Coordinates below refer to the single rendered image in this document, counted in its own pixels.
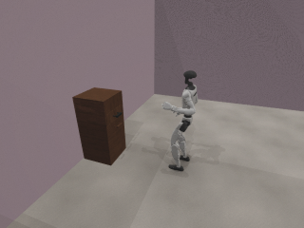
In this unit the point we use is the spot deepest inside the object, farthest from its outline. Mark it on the robot left upper arm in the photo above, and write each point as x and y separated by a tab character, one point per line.
187	97

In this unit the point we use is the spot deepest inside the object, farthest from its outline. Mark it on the drawer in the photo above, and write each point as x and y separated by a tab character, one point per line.
110	116

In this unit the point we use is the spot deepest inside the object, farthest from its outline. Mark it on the robot left forearm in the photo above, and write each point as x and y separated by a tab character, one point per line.
184	111

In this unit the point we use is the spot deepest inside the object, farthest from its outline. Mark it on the humanoid robot torso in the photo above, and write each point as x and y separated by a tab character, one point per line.
188	118

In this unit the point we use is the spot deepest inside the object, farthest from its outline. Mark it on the robot left shin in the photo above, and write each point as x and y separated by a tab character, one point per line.
176	154

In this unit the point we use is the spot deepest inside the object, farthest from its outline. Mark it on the robot left hand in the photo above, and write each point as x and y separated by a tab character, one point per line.
166	105

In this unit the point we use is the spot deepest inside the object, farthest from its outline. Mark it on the cabinet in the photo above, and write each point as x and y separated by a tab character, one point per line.
100	142

